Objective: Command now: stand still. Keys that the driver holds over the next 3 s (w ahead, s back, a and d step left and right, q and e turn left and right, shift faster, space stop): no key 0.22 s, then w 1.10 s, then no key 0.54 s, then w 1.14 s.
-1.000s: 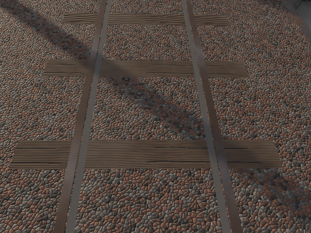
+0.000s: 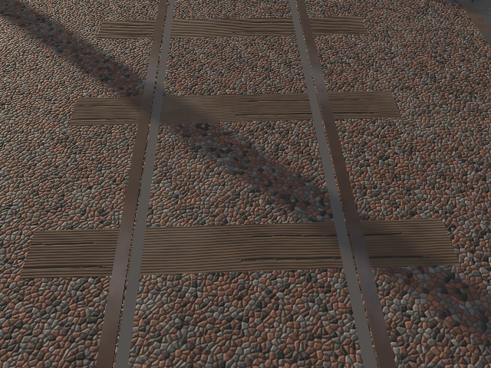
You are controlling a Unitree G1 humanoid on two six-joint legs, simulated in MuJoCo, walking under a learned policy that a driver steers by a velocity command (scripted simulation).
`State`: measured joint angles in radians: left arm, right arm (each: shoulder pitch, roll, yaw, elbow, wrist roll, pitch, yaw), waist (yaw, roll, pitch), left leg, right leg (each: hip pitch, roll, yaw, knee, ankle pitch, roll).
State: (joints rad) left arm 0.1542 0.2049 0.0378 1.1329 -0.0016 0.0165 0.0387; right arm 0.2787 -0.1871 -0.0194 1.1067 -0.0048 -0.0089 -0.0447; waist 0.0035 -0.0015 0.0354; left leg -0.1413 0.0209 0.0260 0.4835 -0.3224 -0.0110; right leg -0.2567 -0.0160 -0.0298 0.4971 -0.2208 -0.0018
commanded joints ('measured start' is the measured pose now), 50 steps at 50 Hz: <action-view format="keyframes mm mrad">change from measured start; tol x32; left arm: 1 12 99 13 -25 0 -7 3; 50 362 65 -5 -109 -32 -138 -44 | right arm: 1 65 -91 -13 -14 0 -6 -3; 19 226 -171 -51 -17 35 -45 1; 43 -406 -94 -29 -326 38 -96 89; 50 151 -247 -92 -174 14 -91 82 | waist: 1 0 5 7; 43 46 -76 124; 50 -137 195 -407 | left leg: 1 -120 17 -12 -106 102 18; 22 -115 299 -418 -265 -376 234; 25 -366 87 -105 127 59 96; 27 -685 -47 -80 742 -198 37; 30 -777 82 -100 809 18 103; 47 -16 -64 72 76 257 163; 50 550 353 -821 -213 -160 362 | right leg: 1 80 -28 30 -70 117 -30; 11 76 -27 30 -69 120 -30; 16 -93 4 17 -7 -461 -70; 24 97 32 -50 1 -128 -104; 27 474 -384 759 -308 -140 -316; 42 231 -218 68 -410 280 -173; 47 293 -193 -10 80 872 -97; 49 -303 74 44 786 -259 -14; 50 -414 48 182 913 -323 -41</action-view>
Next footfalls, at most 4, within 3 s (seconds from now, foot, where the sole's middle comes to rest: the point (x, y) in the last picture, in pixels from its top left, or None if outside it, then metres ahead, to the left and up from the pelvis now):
0.96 left None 0.47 0.12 -0.77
1.48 right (294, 279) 0.78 -0.11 -0.77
1.82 left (214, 291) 0.74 0.13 -0.77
2.56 left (217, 193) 1.12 0.14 -0.77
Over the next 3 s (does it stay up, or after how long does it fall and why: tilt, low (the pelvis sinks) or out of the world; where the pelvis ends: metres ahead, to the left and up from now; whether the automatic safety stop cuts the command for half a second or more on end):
stays up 1.17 0.04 0.01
